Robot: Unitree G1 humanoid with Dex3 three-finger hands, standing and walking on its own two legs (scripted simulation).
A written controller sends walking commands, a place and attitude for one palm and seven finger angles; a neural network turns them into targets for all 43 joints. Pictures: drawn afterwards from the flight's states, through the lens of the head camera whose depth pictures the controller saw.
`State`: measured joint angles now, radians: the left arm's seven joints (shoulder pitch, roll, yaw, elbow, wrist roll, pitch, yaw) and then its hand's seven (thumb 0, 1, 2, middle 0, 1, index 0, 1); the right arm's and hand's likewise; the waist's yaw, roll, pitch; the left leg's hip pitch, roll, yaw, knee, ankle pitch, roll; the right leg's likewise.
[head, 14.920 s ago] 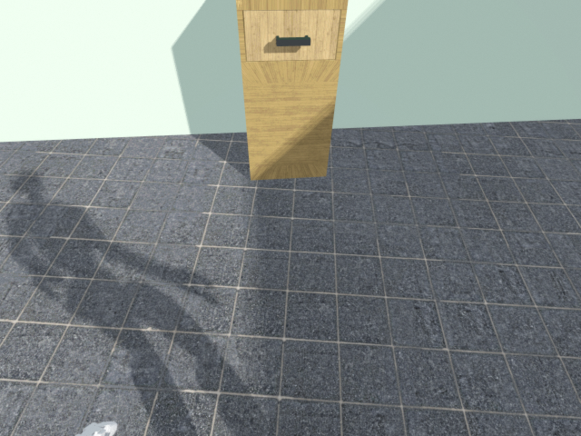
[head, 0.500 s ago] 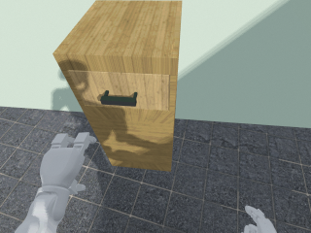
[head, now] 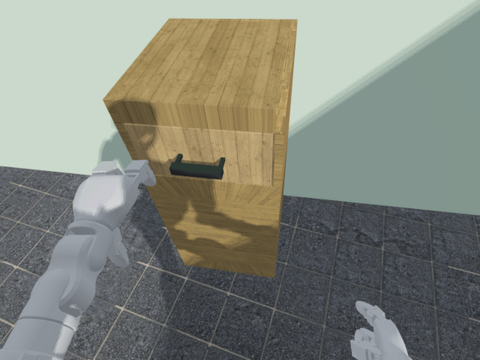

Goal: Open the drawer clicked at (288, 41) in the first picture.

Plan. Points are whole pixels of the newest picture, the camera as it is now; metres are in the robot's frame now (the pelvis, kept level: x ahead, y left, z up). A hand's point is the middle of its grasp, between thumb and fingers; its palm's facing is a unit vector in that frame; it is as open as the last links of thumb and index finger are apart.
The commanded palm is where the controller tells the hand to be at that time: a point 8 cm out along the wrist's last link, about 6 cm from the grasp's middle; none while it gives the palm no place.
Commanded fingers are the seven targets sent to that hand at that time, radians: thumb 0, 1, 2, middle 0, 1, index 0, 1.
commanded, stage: raise the hand with hooked fingers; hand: left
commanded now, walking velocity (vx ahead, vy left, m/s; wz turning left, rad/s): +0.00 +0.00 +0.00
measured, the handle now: (198, 164) +0.54 +0.19 -0.04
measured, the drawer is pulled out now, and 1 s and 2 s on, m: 0.00 0.00 0.00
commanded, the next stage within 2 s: move the hooked fingers above the handle in 0.32 s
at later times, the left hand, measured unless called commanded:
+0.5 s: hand (126, 220) +0.30 +0.24 +0.07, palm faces +0.02 -0.07 -1.00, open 13.8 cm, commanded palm +0.29 +0.24 +0.13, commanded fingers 0.00 -0.50 0.30 -0.30 -1.20 -0.30 -1.20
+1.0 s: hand (161, 196) +0.38 +0.21 +0.04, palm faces -0.05 -0.04 -1.00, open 13.8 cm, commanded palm +0.36 +0.21 +0.11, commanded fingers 0.00 -0.50 0.30 -0.30 -1.20 -0.30 -1.20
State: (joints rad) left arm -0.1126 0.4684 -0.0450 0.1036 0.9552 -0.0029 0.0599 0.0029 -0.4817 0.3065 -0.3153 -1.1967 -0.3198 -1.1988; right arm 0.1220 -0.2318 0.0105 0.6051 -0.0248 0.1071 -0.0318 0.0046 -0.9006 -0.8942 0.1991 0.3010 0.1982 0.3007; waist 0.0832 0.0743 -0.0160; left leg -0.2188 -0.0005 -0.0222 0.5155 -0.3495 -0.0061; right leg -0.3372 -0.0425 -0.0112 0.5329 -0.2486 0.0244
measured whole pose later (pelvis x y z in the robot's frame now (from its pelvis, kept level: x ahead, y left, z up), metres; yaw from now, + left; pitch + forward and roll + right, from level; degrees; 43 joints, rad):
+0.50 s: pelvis -0.01 +0.00 +0.00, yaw +0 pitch +4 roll +0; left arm -0.09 0.45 -0.04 0.13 0.96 -0.03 0.11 0.00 -0.49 0.30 -0.31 -1.20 -0.32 -1.20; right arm 0.15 -0.25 -0.02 0.62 -0.02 0.12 -0.02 0.01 -0.90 -0.89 0.20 0.30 0.20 0.30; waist 0.07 0.08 -0.02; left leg -0.24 -0.01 -0.02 0.50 -0.33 0.00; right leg -0.36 -0.05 0.00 0.52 -0.23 0.03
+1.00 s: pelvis -0.01 +0.00 +0.00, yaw -1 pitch +8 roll +1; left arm -0.40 0.42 -0.08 0.53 1.02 -0.07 0.16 0.00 -0.48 0.30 -0.31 -1.20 -0.32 -1.20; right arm 0.25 -0.27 -0.05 0.65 -0.01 0.12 -0.03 0.00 -0.90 -0.89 0.20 0.30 0.20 0.30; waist 0.01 0.06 -0.06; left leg -0.35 0.00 0.00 0.56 -0.35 -0.01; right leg -0.48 -0.04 0.01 0.58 -0.24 0.02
